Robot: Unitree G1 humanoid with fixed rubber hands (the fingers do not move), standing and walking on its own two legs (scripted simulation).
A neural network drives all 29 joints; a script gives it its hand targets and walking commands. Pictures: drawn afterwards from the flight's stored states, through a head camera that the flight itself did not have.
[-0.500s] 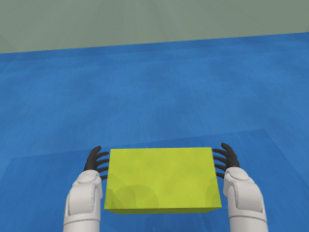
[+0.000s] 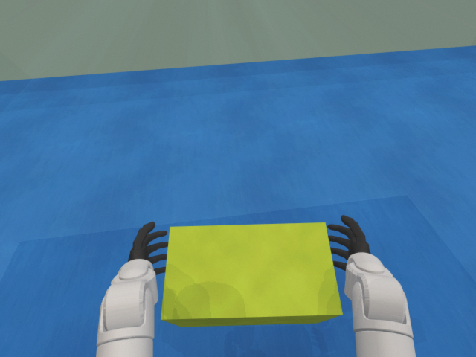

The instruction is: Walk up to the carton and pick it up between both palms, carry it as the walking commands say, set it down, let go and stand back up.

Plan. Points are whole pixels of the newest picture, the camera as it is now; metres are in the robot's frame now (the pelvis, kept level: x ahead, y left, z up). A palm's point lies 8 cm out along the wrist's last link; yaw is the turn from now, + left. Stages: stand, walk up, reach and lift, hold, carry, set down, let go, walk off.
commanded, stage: carry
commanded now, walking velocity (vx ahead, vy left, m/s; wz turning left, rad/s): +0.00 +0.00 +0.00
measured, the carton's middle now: (248, 278) +0.30 +0.00 -0.04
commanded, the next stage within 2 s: none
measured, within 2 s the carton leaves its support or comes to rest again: neither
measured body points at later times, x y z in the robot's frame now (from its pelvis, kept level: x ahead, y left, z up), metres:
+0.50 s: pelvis +0.00 +0.00 +0.00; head -0.01 +0.00 +0.45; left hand +0.29 +0.18 +0.05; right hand +0.29 -0.18 +0.05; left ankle -0.05 +0.10 -0.73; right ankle +0.08 -0.06 -0.73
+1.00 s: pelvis +0.10 +0.01 -0.02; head +0.10 +0.02 +0.43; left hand +0.39 +0.20 +0.02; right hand +0.40 -0.15 +0.03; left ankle -0.05 +0.10 -0.73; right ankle +0.08 -0.06 -0.73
